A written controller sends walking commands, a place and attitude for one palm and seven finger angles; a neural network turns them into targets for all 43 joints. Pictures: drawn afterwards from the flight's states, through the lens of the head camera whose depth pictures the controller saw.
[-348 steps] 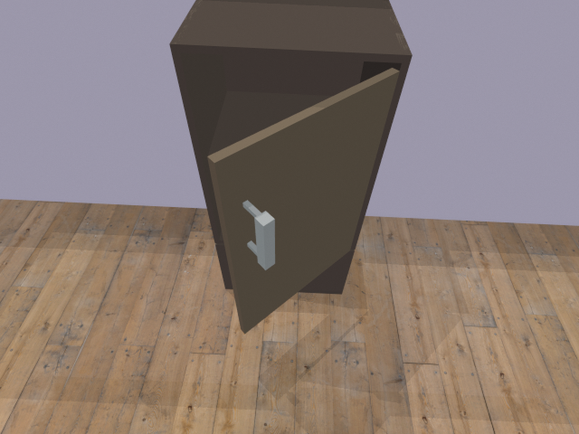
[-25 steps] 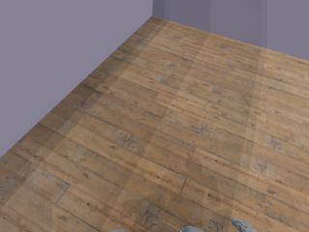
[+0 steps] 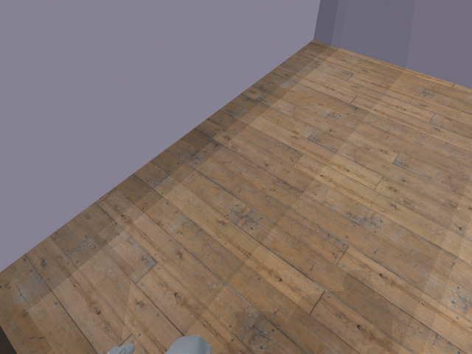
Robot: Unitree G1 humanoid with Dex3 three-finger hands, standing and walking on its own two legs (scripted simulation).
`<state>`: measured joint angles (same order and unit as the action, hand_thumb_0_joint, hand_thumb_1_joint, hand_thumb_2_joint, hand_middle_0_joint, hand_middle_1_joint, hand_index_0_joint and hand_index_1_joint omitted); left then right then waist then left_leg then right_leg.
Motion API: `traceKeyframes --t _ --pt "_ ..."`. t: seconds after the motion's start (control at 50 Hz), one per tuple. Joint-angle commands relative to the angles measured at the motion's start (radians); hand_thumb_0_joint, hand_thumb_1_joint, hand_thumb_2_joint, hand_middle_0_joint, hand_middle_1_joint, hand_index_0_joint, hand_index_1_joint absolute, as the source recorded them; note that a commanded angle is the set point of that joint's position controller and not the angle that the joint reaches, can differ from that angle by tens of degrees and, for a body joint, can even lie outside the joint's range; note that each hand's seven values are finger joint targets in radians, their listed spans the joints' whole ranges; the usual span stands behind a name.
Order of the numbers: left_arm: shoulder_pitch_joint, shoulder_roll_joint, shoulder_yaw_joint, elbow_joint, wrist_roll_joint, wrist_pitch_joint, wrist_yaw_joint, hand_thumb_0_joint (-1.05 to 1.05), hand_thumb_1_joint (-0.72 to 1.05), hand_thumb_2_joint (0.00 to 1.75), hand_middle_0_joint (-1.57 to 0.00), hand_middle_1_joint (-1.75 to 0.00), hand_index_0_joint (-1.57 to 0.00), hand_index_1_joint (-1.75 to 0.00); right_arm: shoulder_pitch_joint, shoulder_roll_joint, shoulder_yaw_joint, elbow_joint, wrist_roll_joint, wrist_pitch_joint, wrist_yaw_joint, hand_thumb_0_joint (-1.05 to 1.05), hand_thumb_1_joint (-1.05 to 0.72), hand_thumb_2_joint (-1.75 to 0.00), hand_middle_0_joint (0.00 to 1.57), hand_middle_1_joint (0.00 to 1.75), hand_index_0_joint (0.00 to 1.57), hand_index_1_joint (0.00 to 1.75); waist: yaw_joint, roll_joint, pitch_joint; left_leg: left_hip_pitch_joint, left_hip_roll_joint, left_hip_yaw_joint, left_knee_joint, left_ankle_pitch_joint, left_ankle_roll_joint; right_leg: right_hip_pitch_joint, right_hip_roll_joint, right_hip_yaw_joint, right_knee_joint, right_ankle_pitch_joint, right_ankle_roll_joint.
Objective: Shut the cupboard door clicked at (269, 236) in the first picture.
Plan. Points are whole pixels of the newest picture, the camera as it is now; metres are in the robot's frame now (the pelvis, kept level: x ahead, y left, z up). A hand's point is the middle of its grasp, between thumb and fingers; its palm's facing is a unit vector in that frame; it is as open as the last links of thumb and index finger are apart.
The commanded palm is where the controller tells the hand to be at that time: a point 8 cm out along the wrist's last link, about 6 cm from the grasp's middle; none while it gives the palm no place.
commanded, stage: turn to face it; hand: left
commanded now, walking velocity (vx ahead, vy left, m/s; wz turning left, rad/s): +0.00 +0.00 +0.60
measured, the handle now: out of the picture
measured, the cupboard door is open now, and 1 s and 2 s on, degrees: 44 44 44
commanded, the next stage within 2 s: none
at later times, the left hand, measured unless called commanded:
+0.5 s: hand out of the picture +0.02 +0.26 -0.15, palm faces +0.31 -0.91 -0.27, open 7.4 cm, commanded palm none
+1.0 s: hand out of the picture -0.13 +0.22 -0.19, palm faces +0.61 -0.76 -0.23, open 7.4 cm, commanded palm none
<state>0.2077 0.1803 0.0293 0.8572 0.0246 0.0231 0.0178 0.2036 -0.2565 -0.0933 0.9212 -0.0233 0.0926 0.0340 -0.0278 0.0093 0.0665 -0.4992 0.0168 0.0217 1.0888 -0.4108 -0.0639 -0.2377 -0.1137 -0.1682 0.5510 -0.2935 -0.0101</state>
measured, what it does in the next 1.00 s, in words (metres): steps on the spot, turning left: left foot, then right foot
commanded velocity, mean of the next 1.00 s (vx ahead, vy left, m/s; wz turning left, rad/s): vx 0.00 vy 0.00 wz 0.60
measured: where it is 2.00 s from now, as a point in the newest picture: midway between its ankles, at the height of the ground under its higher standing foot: outside the picture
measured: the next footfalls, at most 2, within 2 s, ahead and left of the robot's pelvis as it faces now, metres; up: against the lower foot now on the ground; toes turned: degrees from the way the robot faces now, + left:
left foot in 0.18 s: +0.01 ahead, +0.15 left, +0.00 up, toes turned +12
right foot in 0.56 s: +0.07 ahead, -0.09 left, +0.00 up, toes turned +16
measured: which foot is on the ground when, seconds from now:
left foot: up 0.00-0.16, down 0.18-0.56, up 0.58-0.94, down 0.96-1.00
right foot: down 0.00-0.18, up 0.20-0.54, down 0.56-0.96, up 0.98-1.00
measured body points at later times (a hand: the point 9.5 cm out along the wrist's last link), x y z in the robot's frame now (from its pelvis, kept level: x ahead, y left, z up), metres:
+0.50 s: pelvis -0.02 +0.02 +0.00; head +0.02 +0.03 +0.45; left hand +0.01 +0.30 -0.13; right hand +0.14 -0.20 -0.14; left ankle -0.02 +0.14 -0.74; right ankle +0.03 -0.11 -0.71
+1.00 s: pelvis -0.04 +0.02 -0.02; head -0.03 +0.06 +0.43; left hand -0.16 +0.26 -0.17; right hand +0.20 -0.14 -0.14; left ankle -0.10 +0.11 -0.74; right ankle +0.03 -0.10 -0.72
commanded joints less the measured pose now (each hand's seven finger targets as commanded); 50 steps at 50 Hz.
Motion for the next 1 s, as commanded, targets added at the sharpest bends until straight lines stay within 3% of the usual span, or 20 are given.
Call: traceKeyframes --t 0.0,0.12,0.14,0.16,0.18,0.22,0.28,0.44,0.5,0.52,0.54,0.56,0.62,0.66,0.8,0.88,0.9,0.92,0.94,0.98 --pt "0.034 0.240 0.069 -0.055 0.007 -0.020 0.017 0.00 0.90 0.90 -0.20 -0.30 -0.20 -0.30 -0.106 -0.047 -0.002 -0.107 0.007 -0.035 0.003 0.00 -0.90 -0.90 0.20 0.30 0.20 0.30 0.062 -0.202 -0.053 0.005 0.017 0.045 -0.176 -0.030 -0.006 0.089 -0.248 0.135 -0.201 0.262 -0.111" --pt "0.043 0.248 0.082 -0.035 -0.004 -0.007 0.007 0.00 0.90 0.90 -0.20 -0.30 -0.20 -0.30 -0.011 -0.073 0.000 -0.093 0.012 -0.064 -0.007 0.00 -0.90 -0.90 0.20 0.30 0.20 0.30 0.025 -0.152 -0.158 0.270 0.001 0.082 -0.623 0.165 0.024 0.089 -0.238 0.020 0.050 0.394 -0.030" --pt "0.062 0.215 0.079 -0.049 -0.012 -0.001 0.002 0.00 0.90 0.90 -0.20 -0.30 -0.20 -0.30 0.033 -0.145 -0.018 -0.088 0.007 -0.074 -0.010 0.00 -0.90 -0.90 0.20 0.30 0.20 0.30 -0.002 0.019 -0.192 0.444 0.108 -0.065 -0.693 0.352 0.074 -0.086 -0.179 -0.015 0.211 0.221 0.029" --pt "0.034 0.144 0.063 -0.094 -0.014 0.001 -0.005 0.00 0.90 0.90 -0.20 -0.30 -0.20 -0.30 0.087 -0.251 -0.044 -0.085 0.003 -0.079 -0.017 0.00 -0.90 -0.90 0.20 0.30 0.20 0.30 -0.037 0.323 -0.180 0.563 0.369 -0.393 -0.706 0.758 0.204 -0.377 -0.045 -0.024 0.416 -0.326 0.106" --pt "-0.049 0.159 0.054 -0.120 -0.002 0.011 0.002 0.00 0.90 0.90 -0.20 -0.30 -0.20 -0.30 0.156 -0.262 -0.044 -0.055 0.002 -0.073 -0.024 0.00 -0.90 -0.90 0.20 0.30 0.20 0.30 -0.076 0.259 -0.188 0.501 0.403 -0.400 -0.708 0.728 0.274 -0.381 -0.026 0.081 0.548 -0.375 0.096" --pt "-0.092 0.155 0.062 -0.101 -0.010 0.009 0.002 0.00 0.90 0.90 -0.20 -0.30 -0.20 -0.30 0.076 -0.212 -0.030 -0.067 0.000 -0.076 -0.044 0.00 -0.90 -0.90 0.20 0.30 0.20 0.30 -0.046 0.244 -0.135 0.397 0.319 -0.352 -0.714 0.585 0.258 -0.403 -0.025 0.150 0.628 -0.249 0.098" --pt "-0.040 0.153 0.065 -0.061 -0.009 0.009 -0.010 0.00 0.90 0.90 -0.20 -0.30 -0.20 -0.30 -0.026 -0.170 -0.011 -0.097 -0.001 -0.082 -0.045 0.00 -0.90 -0.90 0.20 0.30 0.20 0.30 0.004 0.144 -0.094 0.331 0.214 -0.245 -0.721 0.572 0.212 -0.326 -0.002 0.147 0.569 -0.137 0.104" --pt "-0.017 0.131 0.054 -0.080 -0.018 0.003 -0.003 0.00 0.90 0.90 -0.20 -0.30 -0.20 -0.30 -0.031 -0.185 -0.025 -0.100 -0.004 -0.065 -0.039 0.00 -0.90 -0.90 0.20 0.30 0.20 0.30 0.005 0.164 -0.120 0.293 0.185 -0.343 -0.694 0.504 0.226 -0.145 0.074 0.131 0.214 -0.151 0.094" --pt "0.079 0.150 0.060 -0.063 -0.019 -0.011 0.004 0.00 0.90 0.90 -0.20 -0.30 -0.20 -0.30 -0.068 -0.169 -0.029 -0.115 0.004 -0.059 -0.036 0.00 -0.90 -0.90 0.20 0.30 0.20 0.30 0.056 0.130 -0.135 0.174 0.125 -0.351 -0.606 0.442 0.173 0.067 0.085 0.115 -0.066 0.034 0.083" --pt "0.123 0.205 0.069 -0.060 -0.011 -0.023 0.008 0.00 0.90 0.90 -0.20 -0.30 -0.20 -0.30 -0.064 -0.128 -0.025 -0.122 0.013 -0.059 -0.031 0.00 -0.90 -0.90 0.20 0.30 0.20 0.30 0.077 0.001 -0.147 0.064 0.058 -0.296 -0.493 0.292 0.116 0.192 -0.014 0.206 -0.205 0.071 0.060" --pt "0.134 0.296 0.087 -0.062 0.006 -0.032 0.017 0.00 0.90 0.90 -0.20 -0.30 -0.20 -0.30 -0.047 -0.051 -0.013 -0.149 0.016 -0.061 -0.025 0.00 -0.90 -0.90 0.20 0.30 0.20 0.30 0.079 -0.309 -0.137 -0.123 -0.100 -0.094 -0.257 -0.070 0.030 0.262 -0.301 0.503 -0.287 0.140 -0.050" --pt "0.105 0.306 0.081 -0.074 -0.003 -0.025 0.017 0.00 0.90 0.90 -0.20 -0.30 -0.20 -0.30 -0.063 -0.093 -0.024 -0.151 0.003 -0.054 -0.027 0.00 -0.90 -0.90 0.20 0.30 0.20 0.30 0.077 -0.304 -0.116 -0.118 -0.063 -0.110 -0.063 -0.187 0.030 0.134 -0.394 0.524 -0.290 0.149 -0.131" --pt "-0.046 0.207 0.060 -0.102 -0.004 -0.023 0.017 0.00 0.90 0.90 -0.20 -0.30 -0.20 -0.30 -0.048 -0.093 -0.028 -0.099 0.000 -0.032 -0.007 0.00 -0.90 -0.90 0.20 0.30 0.20 0.30 0.003 -0.144 -0.008 -0.082 -0.002 -0.093 0.153 -0.009 0.022 -0.034 -0.247 0.314 -0.270 0.091 -0.103" --pt "-0.052 0.193 0.052 -0.106 0.000 -0.029 0.016 0.00 0.90 0.90 -0.20 -0.30 -0.20 -0.30 -0.016 -0.076 -0.019 -0.081 -0.001 -0.026 0.001 0.00 -0.90 -0.90 0.20 0.30 0.20 0.30 -0.001 -0.173 -0.018 -0.062 0.003 -0.048 0.141 0.045 0.004 -0.017 -0.201 0.198 -0.255 0.131 -0.081" --pt "0.076 0.249 0.067 -0.046 0.007 -0.022 0.014 0.00 0.90 0.90 -0.20 -0.30 -0.20 -0.30 -0.133 -0.052 0.007 -0.107 0.010 -0.039 0.001 0.00 -0.90 -0.90 0.20 0.30 0.20 0.30 0.076 -0.204 -0.078 0.010 0.010 0.047 -0.218 -0.039 -0.008 0.145 -0.253 0.122 -0.177 0.379 -0.117" --pt "0.067 0.268 0.081 -0.033 0.003 -0.013 0.009 0.00 0.90 0.90 -0.20 -0.30 -0.20 -0.30 -0.057 -0.055 0.010 -0.093 0.014 -0.060 -0.008 0.00 -0.90 -0.90 0.20 0.30 0.20 0.30 0.047 -0.198 -0.145 0.178 -0.011 0.097 -0.506 0.064 0.014 0.159 -0.256 0.038 -0.029 0.478 -0.069" --pt "0.063 0.260 0.082 -0.033 -0.006 -0.008 0.006 0.00 0.90 0.90 -0.20 -0.30 -0.20 -0.30 -0.012 -0.082 0.003 -0.084 0.011 -0.067 -0.008 0.00 -0.90 -0.90 0.20 0.30 0.20 0.30 0.022 -0.149 -0.168 0.302 -0.002 0.079 -0.647 0.198 0.027 0.086 -0.239 0.008 0.064 0.415 -0.024" --pt "0.070 0.218 0.076 -0.049 -0.013 -0.003 0.001 0.00 0.90 0.90 -0.20 -0.30 -0.20 -0.30 0.035 -0.165 -0.015 -0.080 0.006 -0.077 -0.009 0.00 -0.90 -0.90 0.20 0.30 0.20 0.30 -0.006 0.063 -0.199 0.473 0.131 -0.108 -0.716 0.391 0.083 -0.099 -0.164 -0.026 0.248 0.194 0.036" --pt "0.044 0.149 0.058 -0.097 -0.015 0.001 -0.005 0.00 0.90 0.90 -0.20 -0.30 -0.20 -0.30 0.086 -0.265 -0.041 -0.078 0.004 -0.077 -0.017 0.00 -0.90 -0.90 0.20 0.30 0.20 0.30 -0.037 0.341 -0.180 0.565 0.377 -0.408 -0.715 0.787 0.221 -0.376 -0.039 -0.017 0.435 -0.373 0.108" --pt "-0.080 0.156 0.060 -0.103 -0.009 0.016 0.007 0.00 0.90 0.90 -0.20 -0.30 -0.20 -0.30 0.115 -0.242 -0.036 -0.047 0.001 -0.072 -0.040 0.00 -0.90 -0.90 0.20 0.30 0.20 0.30 -0.063 0.283 -0.148 0.434 0.343 -0.391 -0.725 0.602 0.269 -0.397 -0.026 0.135 0.613 -0.314 0.095"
